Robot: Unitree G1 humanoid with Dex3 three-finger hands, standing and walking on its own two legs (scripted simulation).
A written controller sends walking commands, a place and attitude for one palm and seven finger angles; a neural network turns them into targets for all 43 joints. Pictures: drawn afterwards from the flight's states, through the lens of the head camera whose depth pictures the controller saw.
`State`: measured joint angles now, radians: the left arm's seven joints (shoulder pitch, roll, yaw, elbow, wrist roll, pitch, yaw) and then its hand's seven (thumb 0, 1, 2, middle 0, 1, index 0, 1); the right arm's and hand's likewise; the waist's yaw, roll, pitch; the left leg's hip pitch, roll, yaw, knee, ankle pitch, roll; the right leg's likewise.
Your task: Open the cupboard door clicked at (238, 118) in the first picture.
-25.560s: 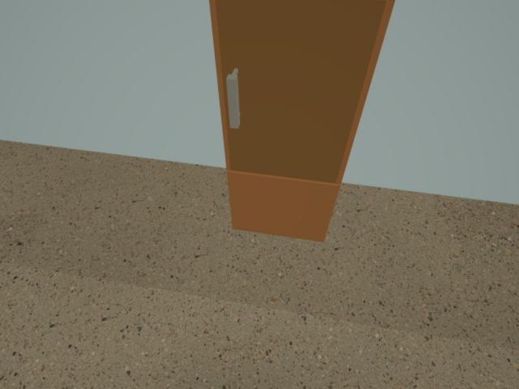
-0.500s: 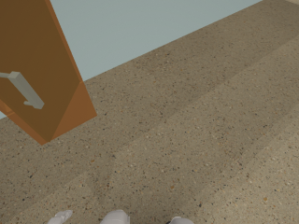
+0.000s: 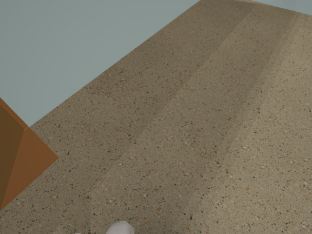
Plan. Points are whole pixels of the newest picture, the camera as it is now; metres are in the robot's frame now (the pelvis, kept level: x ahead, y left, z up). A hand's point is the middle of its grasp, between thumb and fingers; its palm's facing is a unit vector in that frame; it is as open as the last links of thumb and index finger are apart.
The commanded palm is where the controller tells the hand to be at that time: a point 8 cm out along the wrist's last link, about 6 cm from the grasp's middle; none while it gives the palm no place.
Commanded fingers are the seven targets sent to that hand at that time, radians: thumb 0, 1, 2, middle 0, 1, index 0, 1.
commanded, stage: walk to a spot facing it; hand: left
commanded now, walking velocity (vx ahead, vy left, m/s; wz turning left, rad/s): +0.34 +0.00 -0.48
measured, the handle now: out of the picture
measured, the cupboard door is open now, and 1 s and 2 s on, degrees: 45 45 45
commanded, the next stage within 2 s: turn to face it in 1.38 s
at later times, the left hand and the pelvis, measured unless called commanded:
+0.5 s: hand (128, 158) +0.37 +0.12 -0.16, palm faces -0.28 -0.93 -0.23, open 7.4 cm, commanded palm none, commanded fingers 0.00 0.90 0.90 -0.20 -0.30 -0.20 -0.30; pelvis +0.18 -0.04 -0.02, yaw -14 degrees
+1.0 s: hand (147, 128) +0.51 +0.06 -0.16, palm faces -0.31 -0.93 -0.18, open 7.4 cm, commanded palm none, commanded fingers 0.00 0.90 0.90 -0.20 -0.30 -0.20 -0.30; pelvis +0.39 -0.10 +0.00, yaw -20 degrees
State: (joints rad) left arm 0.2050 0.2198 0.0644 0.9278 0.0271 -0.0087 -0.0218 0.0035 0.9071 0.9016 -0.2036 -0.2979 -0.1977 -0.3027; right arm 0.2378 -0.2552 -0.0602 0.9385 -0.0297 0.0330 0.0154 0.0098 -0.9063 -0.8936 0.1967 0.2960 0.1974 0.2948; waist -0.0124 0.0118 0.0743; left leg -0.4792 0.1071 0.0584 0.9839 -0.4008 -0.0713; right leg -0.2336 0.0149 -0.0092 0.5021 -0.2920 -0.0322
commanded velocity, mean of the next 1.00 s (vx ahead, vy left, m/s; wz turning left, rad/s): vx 0.37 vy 0.00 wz -0.23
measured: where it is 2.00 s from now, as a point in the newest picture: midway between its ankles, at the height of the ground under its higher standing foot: (196, 151)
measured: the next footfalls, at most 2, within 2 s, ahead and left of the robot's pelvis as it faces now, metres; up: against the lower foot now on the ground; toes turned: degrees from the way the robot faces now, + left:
left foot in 0.16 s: +0.17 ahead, +0.14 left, +0.00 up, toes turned -2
right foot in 0.48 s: +0.26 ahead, -0.17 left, +0.00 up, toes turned -21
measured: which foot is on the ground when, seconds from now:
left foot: up 0.00-0.14, down 0.16-0.48, up 0.50-0.78, down 0.80-1.00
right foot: down 0.00-0.14, up 0.16-0.46, down 0.48-0.80, up 0.82-1.00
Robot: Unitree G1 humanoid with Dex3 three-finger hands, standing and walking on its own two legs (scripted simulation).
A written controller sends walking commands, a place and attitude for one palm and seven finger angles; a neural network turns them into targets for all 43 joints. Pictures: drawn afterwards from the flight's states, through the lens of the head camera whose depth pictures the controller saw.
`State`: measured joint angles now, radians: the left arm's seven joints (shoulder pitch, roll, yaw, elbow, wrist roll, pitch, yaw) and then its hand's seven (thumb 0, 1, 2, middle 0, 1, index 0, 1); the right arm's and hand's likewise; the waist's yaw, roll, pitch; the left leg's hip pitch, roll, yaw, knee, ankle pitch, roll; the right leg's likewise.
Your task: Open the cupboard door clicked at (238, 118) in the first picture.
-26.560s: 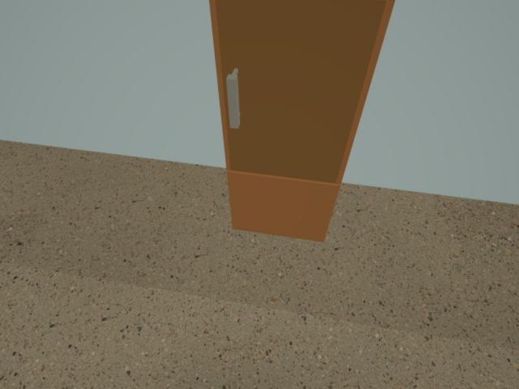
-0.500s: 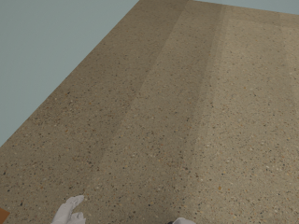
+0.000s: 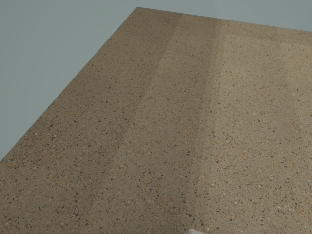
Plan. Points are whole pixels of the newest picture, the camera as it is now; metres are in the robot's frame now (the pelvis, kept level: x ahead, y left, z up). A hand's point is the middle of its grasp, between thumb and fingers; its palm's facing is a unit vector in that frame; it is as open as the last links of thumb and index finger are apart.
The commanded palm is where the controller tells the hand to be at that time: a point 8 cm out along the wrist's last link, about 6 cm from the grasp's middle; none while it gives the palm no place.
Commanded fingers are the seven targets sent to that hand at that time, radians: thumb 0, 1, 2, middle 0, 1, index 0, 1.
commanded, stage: walk to a spot facing it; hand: left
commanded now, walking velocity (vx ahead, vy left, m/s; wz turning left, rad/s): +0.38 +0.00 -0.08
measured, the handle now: out of the picture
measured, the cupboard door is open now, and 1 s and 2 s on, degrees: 45 45 45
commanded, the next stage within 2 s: turn to face it in 0.38 s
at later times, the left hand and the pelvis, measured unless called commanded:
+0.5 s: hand (106, 209) +0.22 +0.17 -0.19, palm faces +0.06 -0.98 -0.17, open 7.3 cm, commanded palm none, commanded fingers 0.00 0.90 0.90 -0.20 -0.30 -0.20 -0.30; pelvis +0.23 -0.01 -0.01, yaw +1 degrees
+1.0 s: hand (111, 162) +0.38 +0.19 -0.19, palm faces +0.33 -0.92 -0.22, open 7.3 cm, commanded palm none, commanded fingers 0.00 0.90 0.90 -0.20 -0.30 -0.20 -0.30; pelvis +0.36 -0.02 -0.02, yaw +18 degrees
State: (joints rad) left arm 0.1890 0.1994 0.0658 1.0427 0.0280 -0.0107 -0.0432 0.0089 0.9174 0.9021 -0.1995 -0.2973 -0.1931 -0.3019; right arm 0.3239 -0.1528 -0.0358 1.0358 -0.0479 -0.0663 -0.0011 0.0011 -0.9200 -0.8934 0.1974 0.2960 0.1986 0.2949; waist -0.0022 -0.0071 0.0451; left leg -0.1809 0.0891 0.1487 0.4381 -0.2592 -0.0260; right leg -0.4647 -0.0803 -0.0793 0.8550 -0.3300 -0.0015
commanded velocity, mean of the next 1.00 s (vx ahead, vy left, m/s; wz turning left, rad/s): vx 0.14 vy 0.00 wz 0.34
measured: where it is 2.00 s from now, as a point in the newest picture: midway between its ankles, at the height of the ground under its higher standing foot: (171, 194)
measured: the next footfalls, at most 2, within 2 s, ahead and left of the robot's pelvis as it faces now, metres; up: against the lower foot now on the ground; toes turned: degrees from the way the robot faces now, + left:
right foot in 0.10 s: +0.16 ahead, -0.15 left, +0.00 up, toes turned -7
left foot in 0.40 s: +0.29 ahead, +0.11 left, +0.00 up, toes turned +11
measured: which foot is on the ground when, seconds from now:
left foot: down 0.00-0.08, up 0.10-0.38, down 0.40-0.68, up 0.70-0.94, down 0.96-1.00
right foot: up 0.00-0.08, down 0.10-0.40, up 0.42-0.66, down 0.68-0.96, up 0.98-1.00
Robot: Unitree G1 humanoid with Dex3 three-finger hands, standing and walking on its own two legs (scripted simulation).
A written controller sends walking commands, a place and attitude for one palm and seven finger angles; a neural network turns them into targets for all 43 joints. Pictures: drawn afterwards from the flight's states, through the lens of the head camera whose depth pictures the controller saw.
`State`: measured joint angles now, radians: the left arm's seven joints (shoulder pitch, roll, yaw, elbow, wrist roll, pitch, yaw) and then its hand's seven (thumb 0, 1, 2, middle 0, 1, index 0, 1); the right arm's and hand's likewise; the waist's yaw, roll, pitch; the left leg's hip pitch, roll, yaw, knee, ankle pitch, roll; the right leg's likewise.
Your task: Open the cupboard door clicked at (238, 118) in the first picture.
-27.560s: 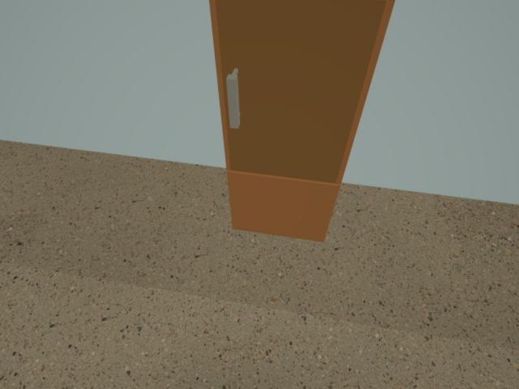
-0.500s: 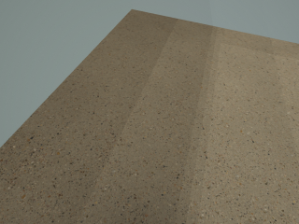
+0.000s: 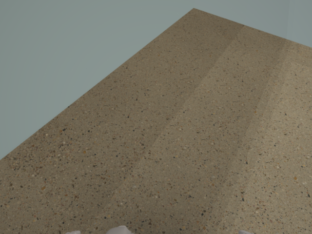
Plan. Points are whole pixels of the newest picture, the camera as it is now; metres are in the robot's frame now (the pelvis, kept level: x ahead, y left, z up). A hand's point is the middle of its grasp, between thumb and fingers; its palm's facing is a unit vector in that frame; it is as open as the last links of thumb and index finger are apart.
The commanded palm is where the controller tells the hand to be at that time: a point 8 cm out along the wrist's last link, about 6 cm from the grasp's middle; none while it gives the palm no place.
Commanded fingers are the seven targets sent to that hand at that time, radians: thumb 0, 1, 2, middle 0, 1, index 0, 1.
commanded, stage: turn to face it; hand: left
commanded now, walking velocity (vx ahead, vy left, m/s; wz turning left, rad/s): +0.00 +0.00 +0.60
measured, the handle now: out of the picture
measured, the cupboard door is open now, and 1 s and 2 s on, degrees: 45 45 45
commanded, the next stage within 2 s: none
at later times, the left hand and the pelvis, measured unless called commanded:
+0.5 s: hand out of the picture +0.04 +0.14 -0.14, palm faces +0.31 -0.91 -0.26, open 7.4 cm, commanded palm none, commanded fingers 0.00 0.90 0.90 -0.20 -0.30 -0.20 -0.30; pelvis +0.04 -0.07 +0.02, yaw +19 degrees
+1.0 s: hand out of the picture +0.04 +0.15 -0.13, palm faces +0.57 -0.76 -0.32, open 7.4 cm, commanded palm none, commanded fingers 0.00 0.90 0.90 -0.20 -0.30 -0.20 -0.30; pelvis +0.07 -0.10 +0.01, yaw +37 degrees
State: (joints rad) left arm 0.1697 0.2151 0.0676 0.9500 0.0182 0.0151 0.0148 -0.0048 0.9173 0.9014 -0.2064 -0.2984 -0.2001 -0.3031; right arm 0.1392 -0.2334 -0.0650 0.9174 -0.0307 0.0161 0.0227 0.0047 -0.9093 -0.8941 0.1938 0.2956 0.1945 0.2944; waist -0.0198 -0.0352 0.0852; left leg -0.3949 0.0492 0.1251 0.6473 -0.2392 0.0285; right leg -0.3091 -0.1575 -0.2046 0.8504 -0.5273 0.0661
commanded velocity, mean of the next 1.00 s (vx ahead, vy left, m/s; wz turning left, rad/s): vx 0.00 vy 0.00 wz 0.60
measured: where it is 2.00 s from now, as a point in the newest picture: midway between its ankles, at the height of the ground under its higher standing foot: outside the picture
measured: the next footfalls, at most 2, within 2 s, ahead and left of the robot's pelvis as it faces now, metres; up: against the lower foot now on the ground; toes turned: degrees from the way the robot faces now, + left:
right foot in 0.28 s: +0.10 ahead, -0.17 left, +0.00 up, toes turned +7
left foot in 0.60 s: +0.03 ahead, +0.06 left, +0.00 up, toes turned +29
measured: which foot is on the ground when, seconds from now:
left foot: down 0.00-0.28, up 0.30-0.58, down 0.60-0.92, up 0.94-1.00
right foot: up 0.00-0.26, down 0.28-0.60, up 0.62-0.90, down 0.92-1.00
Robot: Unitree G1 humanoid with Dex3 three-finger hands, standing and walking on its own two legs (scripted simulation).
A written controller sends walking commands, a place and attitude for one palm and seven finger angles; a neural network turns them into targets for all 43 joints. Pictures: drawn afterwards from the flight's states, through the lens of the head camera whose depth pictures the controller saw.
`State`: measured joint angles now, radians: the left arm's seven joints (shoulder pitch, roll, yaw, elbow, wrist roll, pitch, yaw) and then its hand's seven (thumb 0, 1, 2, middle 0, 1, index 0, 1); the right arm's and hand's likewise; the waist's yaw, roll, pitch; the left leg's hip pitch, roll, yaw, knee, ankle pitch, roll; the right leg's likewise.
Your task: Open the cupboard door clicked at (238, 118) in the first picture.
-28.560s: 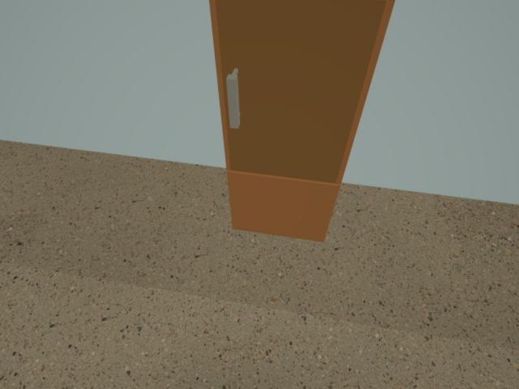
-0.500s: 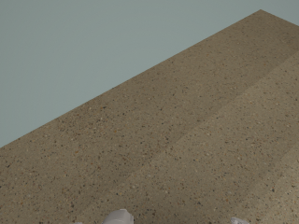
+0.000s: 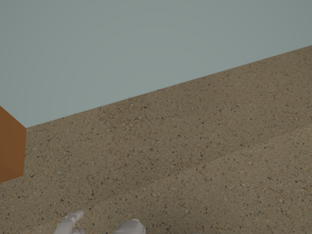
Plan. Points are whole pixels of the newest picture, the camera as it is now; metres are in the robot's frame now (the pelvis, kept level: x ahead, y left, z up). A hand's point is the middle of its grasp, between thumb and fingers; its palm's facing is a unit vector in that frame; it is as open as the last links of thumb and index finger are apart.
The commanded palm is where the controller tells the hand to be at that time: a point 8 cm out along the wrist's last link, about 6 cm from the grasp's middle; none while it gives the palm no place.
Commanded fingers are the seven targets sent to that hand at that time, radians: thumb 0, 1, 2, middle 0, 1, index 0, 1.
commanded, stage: turn to face it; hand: left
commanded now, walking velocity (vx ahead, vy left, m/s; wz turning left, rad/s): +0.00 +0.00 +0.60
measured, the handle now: out of the picture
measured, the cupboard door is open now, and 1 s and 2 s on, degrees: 45 45 45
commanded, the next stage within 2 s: take the last steps up to it in 1.76 s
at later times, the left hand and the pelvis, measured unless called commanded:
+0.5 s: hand out of the picture +0.03 +0.24 -0.15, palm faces +0.34 -0.90 -0.27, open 7.4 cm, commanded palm none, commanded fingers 0.00 0.90 0.90 -0.20 -0.30 -0.20 -0.30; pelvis +0.01 +0.00 +0.01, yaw +18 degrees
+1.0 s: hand out of the picture -0.05 +0.19 -0.18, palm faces +0.61 -0.76 -0.23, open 7.4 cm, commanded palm none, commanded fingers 0.00 0.90 0.90 -0.20 -0.30 -0.20 -0.30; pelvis +0.02 -0.02 +0.00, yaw +37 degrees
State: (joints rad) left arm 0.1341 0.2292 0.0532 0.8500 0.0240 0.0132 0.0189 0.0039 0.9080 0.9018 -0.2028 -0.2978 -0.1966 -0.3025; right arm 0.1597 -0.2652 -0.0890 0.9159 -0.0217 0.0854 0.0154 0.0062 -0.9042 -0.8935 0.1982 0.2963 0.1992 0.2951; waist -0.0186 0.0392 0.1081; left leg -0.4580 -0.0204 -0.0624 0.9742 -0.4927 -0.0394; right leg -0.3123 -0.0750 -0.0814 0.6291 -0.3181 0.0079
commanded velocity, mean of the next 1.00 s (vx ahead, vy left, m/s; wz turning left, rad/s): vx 0.00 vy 0.00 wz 0.60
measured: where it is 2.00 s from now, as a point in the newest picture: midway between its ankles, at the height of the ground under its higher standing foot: outside the picture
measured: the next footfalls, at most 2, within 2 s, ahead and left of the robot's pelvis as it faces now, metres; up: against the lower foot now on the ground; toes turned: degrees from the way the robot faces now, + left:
left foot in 0.26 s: +0.03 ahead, +0.12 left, +0.00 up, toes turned +15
right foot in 0.60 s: +0.11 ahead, -0.13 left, +0.00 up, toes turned +20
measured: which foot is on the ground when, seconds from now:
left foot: up 0.00-0.24, down 0.26-0.60, up 0.62-0.90, down 0.92-1.00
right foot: down 0.00-0.26, up 0.28-0.58, down 0.60-0.92, up 0.94-1.00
